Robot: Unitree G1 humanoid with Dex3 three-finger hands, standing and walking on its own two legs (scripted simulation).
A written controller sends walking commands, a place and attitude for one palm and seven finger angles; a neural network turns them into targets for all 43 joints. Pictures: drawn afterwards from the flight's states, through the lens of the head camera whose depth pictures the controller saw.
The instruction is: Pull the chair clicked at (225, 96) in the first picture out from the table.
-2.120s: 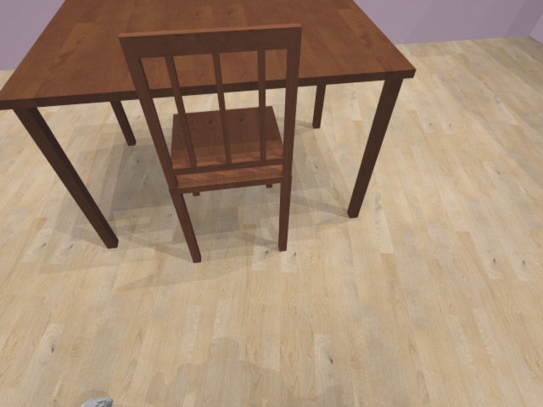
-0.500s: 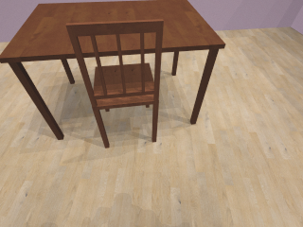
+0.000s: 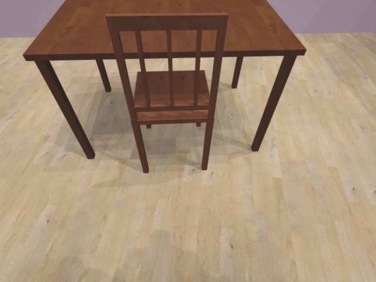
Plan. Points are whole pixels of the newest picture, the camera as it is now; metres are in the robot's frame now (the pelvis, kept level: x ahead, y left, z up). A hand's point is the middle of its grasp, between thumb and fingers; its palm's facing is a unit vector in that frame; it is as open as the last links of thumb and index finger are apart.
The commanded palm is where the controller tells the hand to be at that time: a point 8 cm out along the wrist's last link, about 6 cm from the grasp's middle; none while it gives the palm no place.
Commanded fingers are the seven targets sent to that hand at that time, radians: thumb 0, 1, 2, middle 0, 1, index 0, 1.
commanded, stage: turn to face it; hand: left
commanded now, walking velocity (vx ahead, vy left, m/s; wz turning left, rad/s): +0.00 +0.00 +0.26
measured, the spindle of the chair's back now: (170, 72) +0.86 +0.12 -0.05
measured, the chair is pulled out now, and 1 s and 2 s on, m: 0.00 0.00 0.00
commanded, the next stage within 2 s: take the last steps up to it in 0.08 s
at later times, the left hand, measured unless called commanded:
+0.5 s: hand out of the picture -0.05 +0.18 -0.19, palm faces +0.16 -0.97 -0.17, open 7.4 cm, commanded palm none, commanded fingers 0.00 0.90 0.90 -0.20 -0.30 -0.20 -0.30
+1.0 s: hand (153, 252) +0.22 +0.11 -0.17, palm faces +0.11 -0.97 -0.23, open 7.3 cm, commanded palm none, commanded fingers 0.00 0.90 0.90 -0.20 -0.30 -0.20 -0.30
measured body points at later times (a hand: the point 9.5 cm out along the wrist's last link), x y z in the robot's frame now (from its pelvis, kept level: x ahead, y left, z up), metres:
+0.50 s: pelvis +0.03 +0.00 -0.01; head +0.02 +0.02 +0.44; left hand -0.05 +0.23 -0.17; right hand +0.08 -0.24 -0.15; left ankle +0.02 +0.12 -0.74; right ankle +0.00 -0.11 -0.73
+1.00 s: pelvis +0.19 -0.09 +0.00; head +0.21 -0.10 +0.45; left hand +0.22 +0.16 -0.15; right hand +0.16 -0.32 -0.16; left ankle +0.10 +0.04 -0.64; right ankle +0.22 -0.17 -0.73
